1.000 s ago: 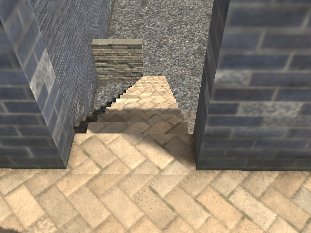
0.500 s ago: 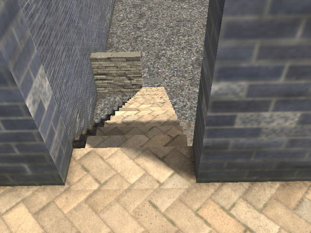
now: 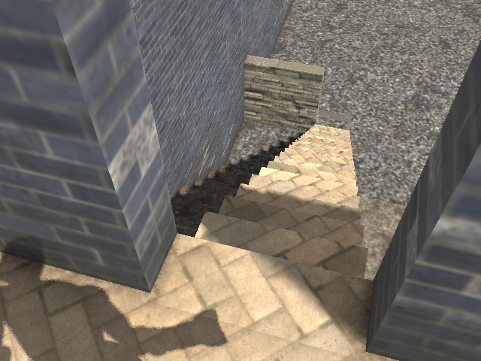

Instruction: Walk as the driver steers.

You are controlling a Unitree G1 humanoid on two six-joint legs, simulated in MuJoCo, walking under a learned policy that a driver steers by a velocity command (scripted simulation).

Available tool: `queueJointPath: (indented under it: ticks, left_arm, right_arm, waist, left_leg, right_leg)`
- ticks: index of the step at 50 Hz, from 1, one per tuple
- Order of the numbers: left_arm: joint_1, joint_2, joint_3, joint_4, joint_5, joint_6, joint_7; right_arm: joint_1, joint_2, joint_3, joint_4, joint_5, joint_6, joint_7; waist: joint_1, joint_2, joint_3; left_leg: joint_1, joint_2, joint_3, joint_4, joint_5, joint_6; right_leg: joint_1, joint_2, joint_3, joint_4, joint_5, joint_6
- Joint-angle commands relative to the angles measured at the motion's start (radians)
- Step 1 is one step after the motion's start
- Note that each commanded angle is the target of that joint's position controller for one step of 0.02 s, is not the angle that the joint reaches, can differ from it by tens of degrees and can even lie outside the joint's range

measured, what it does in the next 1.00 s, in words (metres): walks ahead: left foot, then right foot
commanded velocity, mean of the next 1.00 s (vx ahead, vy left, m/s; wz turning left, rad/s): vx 0.11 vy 0.00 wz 0.16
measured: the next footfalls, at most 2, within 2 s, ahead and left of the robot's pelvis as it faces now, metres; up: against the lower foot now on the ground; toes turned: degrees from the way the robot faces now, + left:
left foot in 0.10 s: +0.23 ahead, +0.13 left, +0.00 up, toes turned +6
right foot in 0.62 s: +0.40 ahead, -0.05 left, +0.00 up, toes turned +16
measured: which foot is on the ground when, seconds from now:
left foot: up 0.00-0.08, down 0.10-0.64, up 0.66-0.98, down 1.00-1.00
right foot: down 0.00-0.12, up 0.14-0.60, down 0.62-1.00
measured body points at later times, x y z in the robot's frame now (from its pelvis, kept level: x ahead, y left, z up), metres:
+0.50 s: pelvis +0.23 +0.05 +0.01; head +0.25 +0.07 +0.46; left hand +0.32 +0.35 -0.10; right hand +0.39 -0.19 -0.10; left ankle +0.19 +0.12 -0.73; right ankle +0.34 -0.09 -0.69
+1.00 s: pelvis +0.27 +0.06 +0.00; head +0.29 +0.07 +0.45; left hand +0.37 +0.37 -0.09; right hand +0.45 -0.18 -0.09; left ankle +0.23 +0.17 -0.73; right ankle +0.36 -0.06 -0.73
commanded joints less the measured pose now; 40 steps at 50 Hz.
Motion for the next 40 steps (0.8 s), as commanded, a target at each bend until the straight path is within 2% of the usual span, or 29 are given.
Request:
queueJointPath:
  ticks: [1,2,3,4,5,6,7,8,9,10,11,12,13,15,17,21,24,26,27,28,30,31,32,33,35,36,38,39,40]
  left_arm:
    - [-0.006,0.200,0.037,-0.040,0.000,0.005,0.012]
    - [-0.020,0.221,0.048,-0.045,-0.010,0.008,0.020]
    - [0.010,0.098,0.000,-0.073,0.120,-0.028,-0.054]
    - [-0.079,0.214,0.045,-0.110,0.092,-0.038,-0.073]
    - [-0.001,0.232,0.054,-0.096,0.084,-0.044,-0.078]
    - [0.112,0.117,0.017,-0.108,0.095,-0.055,-0.090]
    - [0.108,0.103,0.009,-0.158,0.081,-0.057,-0.132]
    - [-0.110,0.105,0.007,-0.216,0.018,-0.048,-0.125]
    - [-0.205,0.118,0.004,-0.251,0.006,-0.051,-0.097]
    - [-0.154,0.187,0.029,-0.251,0.027,-0.044,-0.059]
    - [-0.089,0.172,0.028,-0.244,0.047,-0.037,-0.026]
    - [-0.079,0.092,0.008,-0.249,0.057,-0.029,-0.009]
    - [-0.084,0.090,0.011,-0.273,0.046,-0.025,0.001]
    - [-0.027,0.127,0.016,-0.271,0.016,-0.007,-0.010]
    - [-0.074,0.157,0.033,-0.290,0.013,0.012,-0.009]
    - [-0.190,0.150,0.022,-0.318,0.005,0.040,-0.003]
    - [-0.252,0.148,0.004,-0.311,0.012,0.047,-0.005]
    - [-0.274,0.117,-0.009,-0.304,0.012,0.045,-0.037]
    - [-0.213,0.110,0.007,-0.311,0.002,0.057,-0.011]
    - [-0.213,0.108,0.003,-0.307,-0.001,0.064,-0.005]
    - [-0.139,0.114,0.007,-0.299,0.017,0.058,0.003]
    - [-0.222,0.221,0.025,-0.322,-0.032,0.006,-0.026]
    - [-0.335,0.226,0.003,-0.390,-0.062,-0.023,-0.048]
    - [-0.310,0.230,0.014,-0.383,-0.025,-0.024,-0.055]
    - [-0.194,0.306,0.065,-0.362,-0.010,-0.034,-0.050]
    - [-0.145,0.297,0.076,-0.359,0.000,-0.045,-0.037]
    - [-0.178,0.218,0.068,-0.382,0.010,-0.053,-0.012]
    - [-0.186,0.213,0.064,-0.376,-0.007,-0.060,-0.008]
    - [-0.203,0.199,0.065,-0.391,-0.014,-0.059,-0.004]
  right_arm:
    - [-0.107,-0.045,-0.003,-0.119,-0.008,-0.009,0.027]
    - [-0.086,-0.063,-0.014,-0.133,-0.011,-0.007,0.029]
    - [0.073,-0.059,-0.003,-0.061,-0.113,-0.031,0.022]
    - [0.140,-0.115,-0.035,-0.049,-0.105,-0.052,0.013]
    - [0.226,-0.172,-0.058,-0.016,-0.091,-0.071,-0.003]
    - [0.365,-0.229,-0.081,-0.005,-0.093,-0.068,-0.037]
    - [0.537,-0.236,-0.060,0.033,-0.094,-0.049,-0.043]
    - [0.540,-0.222,-0.069,0.078,-0.105,-0.063,-0.036]
    - [0.428,-0.209,-0.076,0.087,-0.082,-0.081,-0.036]
    - [0.330,-0.157,-0.058,0.073,-0.074,-0.085,-0.036]
    - [0.249,-0.114,-0.038,0.057,-0.073,-0.085,-0.033]
    - [0.149,-0.066,-0.011,0.031,-0.068,-0.091,-0.019]
    - [0.085,-0.069,-0.009,-0.008,-0.064,-0.091,-0.016]
    - [0.054,-0.141,-0.025,-0.062,-0.065,-0.110,-0.011]
    - [0.151,-0.153,-0.028,-0.062,-0.070,-0.123,-0.011]
    - [0.268,-0.193,-0.054,-0.090,-0.046,-0.135,0.014]
    - [0.286,-0.173,-0.058,-0.110,-0.036,-0.125,0.021]
    - [0.275,-0.110,-0.030,-0.104,-0.017,-0.110,0.026]
    - [0.362,-0.075,-0.032,-0.075,-0.017,-0.036,-0.019]
    - [0.365,-0.087,-0.028,-0.068,-0.028,-0.012,-0.033]
    - [0.304,-0.084,-0.022,-0.060,-0.023,0.009,-0.054]
    - [0.210,-0.105,0.009,-0.120,-0.029,-0.029,0.027]
    - [0.334,-0.102,-0.008,-0.123,-0.030,-0.030,0.041]
    - [0.281,-0.171,-0.028,-0.136,-0.037,-0.019,0.017]
    - [0.164,-0.210,-0.037,-0.182,-0.048,-0.013,-0.032]
    - [0.165,-0.194,-0.028,-0.181,-0.068,-0.012,-0.054]
    - [0.203,-0.145,-0.005,-0.171,-0.080,-0.013,-0.078]
    - [0.185,-0.133,0.005,-0.190,-0.092,-0.010,-0.079]
    - [0.168,-0.125,0.016,-0.215,-0.095,-0.002,-0.068]
  waist:
    - [-0.032,-0.110,0.095]
    - [-0.060,-0.152,0.080]
    - [-0.109,-0.179,-0.042]
    - [-0.168,-0.115,0.007]
    - [-0.165,-0.066,-0.101]
    - [-0.164,0.075,-0.351]
    - [-0.181,0.136,-0.572]
    - [-0.253,0.004,-0.296]
    - [-0.227,-0.011,-0.078]
    - [-0.149,-0.043,-0.081]
    - [-0.071,-0.022,-0.074]
    - [-0.009,-0.036,-0.026]
    - [0.020,-0.035,-0.028]
    - [0.047,-0.047,-0.113]
    - [0.008,-0.017,-0.094]
    - [-0.048,-0.003,-0.094]
    - [-0.095,0.004,-0.086]
    - [-0.101,-0.006,-0.111]
    - [-0.136,0.054,-0.108]
    - [-0.136,0.097,-0.084]
    - [-0.055,0.059,-0.082]
    - [-0.035,-0.215,-0.176]
    - [-0.157,-0.279,-0.277]
    - [-0.106,-0.222,-0.231]
    - [-0.028,-0.222,-0.166]
    - [-0.004,-0.215,-0.162]
    - [-0.026,-0.114,-0.116]
    - [-0.049,-0.135,-0.103]
    - [-0.044,-0.096,-0.098]
  left_leg:
    - [0.034,-0.034,0.062,-0.070,-0.072,0.033]
    - [0.087,-0.074,0.103,-0.084,-0.133,0.054]
    - [0.229,-0.073,0.011,-0.063,-0.181,0.071]
    - [0.258,-0.125,0.060,-0.198,-0.126,0.086]
    - [0.543,-0.190,0.093,-0.195,-0.016,0.110]
    - [1.049,-0.059,-0.165,-0.092,0.250,0.292]
    - [1.347,0.182,-0.673,-0.332,0.341,0.478]
    - [1.232,0.195,-0.663,-0.391,0.265,0.377]
    - [0.978,0.172,-0.521,-0.411,0.196,0.326]
    - [0.780,0.139,-0.444,-0.430,0.222,0.330]
    - [0.604,0.115,-0.394,-0.474,0.279,0.332]
    - [0.395,0.098,-0.337,-0.528,0.262,0.319]
    - [0.299,0.077,-0.301,-0.545,0.411,0.329]
    - [0.263,0.015,-0.207,-0.519,0.459,0.290]
    - [0.276,-0.004,-0.189,-0.484,0.503,0.270]
    - [0.483,0.034,-0.279,-0.418,0.581,0.261]
    - [0.679,0.119,-0.354,-0.362,0.568,0.264]
    - [0.719,0.118,-0.345,-0.291,0.533,0.201]
    - [0.696,-0.003,-0.216,-0.304,0.678,0.135]
    - [0.670,-0.019,-0.215,-0.303,0.671,0.115]
    - [0.597,-0.008,-0.220,-0.258,0.594,0.067]
    - [0.486,-0.070,-0.240,-0.181,0.274,0.014]
    - [0.427,-0.178,-0.156,-0.157,-0.222,-0.075]
    - [0.395,-0.177,-0.120,-0.095,-0.460,-0.106]
    - [0.296,-0.189,-0.072,0.151,-0.685,-0.130]
    - [0.213,-0.159,-0.123,0.341,-0.731,-0.142]
    - [0.156,-0.101,-0.154,0.489,-0.600,-0.141]
    - [0.162,-0.097,-0.132,0.471,-0.576,-0.133]
    - [0.177,-0.090,-0.114,0.411,-0.551,-0.130]
  right_leg:
    - [-0.054,-0.292,0.021,0.011,0.626,-0.108]
    - [-0.038,-0.296,0.014,0.100,0.838,-0.101]
    - [0.013,-0.362,0.055,0.109,0.998,-0.206]
    - [0.028,-0.318,-0.019,0.245,1.053,-0.193]
    - [-0.108,-0.241,-0.041,0.468,0.973,-0.160]
    - [-0.477,-0.167,0.015,0.787,0.564,-0.065]
    - [-0.708,0.012,0.175,1.069,-0.272,0.003]
    - [-0.941,0.009,0.326,1.183,-0.247,-0.015]
    - [-0.977,-0.075,0.370,1.193,-0.196,-0.013]
    - [-0.853,-0.120,0.378,1.161,-0.167,-0.004]
    - [-0.734,-0.144,0.382,1.116,-0.111,-0.003]
    - [-0.621,-0.172,0.377,1.067,-0.090,-0.008]
    - [-0.560,-0.157,0.343,1.046,-0.123,0.010]
    - [-0.511,-0.134,0.303,0.965,-0.018,0.044]
    - [-0.521,-0.114,0.267,0.882,0.069,0.088]
    - [-0.601,-0.091,0.284,0.685,0.106,0.127]
    - [-0.739,-0.133,0.322,0.579,0.106,0.117]
    - [-0.730,-0.161,0.322,0.442,0.174,0.110]
    - [-0.614,-0.040,0.212,0.426,0.126,0.032]
    - [-0.563,-0.015,0.196,0.380,0.117,0.005]
    - [-0.361,-0.056,0.237,0.203,0.313,-0.045]
    - [-0.193,-0.142,0.327,0.203,0.792,-0.078]
    - [-0.111,-0.304,0.549,0.240,0.971,-0.236]
    - [-0.180,-0.339,0.624,0.252,0.930,-0.311]
    - [-0.222,-0.320,0.651,0.175,0.712,-0.338]
    - [-0.196,-0.350,0.718,0.124,0.607,-0.354]
    - [-0.262,-0.333,0.699,0.078,0.451,-0.327]
    - [-0.304,-0.295,0.660,0.068,0.468,-0.316]
    - [-0.326,-0.259,0.602,0.074,0.495,-0.301]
